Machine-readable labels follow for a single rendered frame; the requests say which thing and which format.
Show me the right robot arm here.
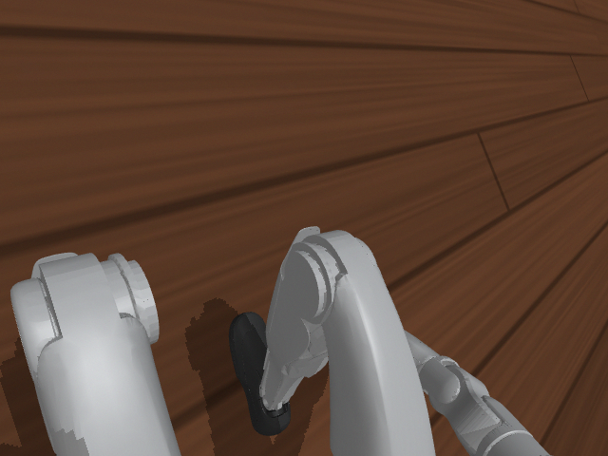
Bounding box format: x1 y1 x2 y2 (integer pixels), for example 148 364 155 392
419 356 553 456

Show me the right robot hand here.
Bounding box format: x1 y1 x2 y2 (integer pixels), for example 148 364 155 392
404 330 441 374

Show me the right robot foot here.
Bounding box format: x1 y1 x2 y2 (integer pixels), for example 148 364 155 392
229 312 291 436

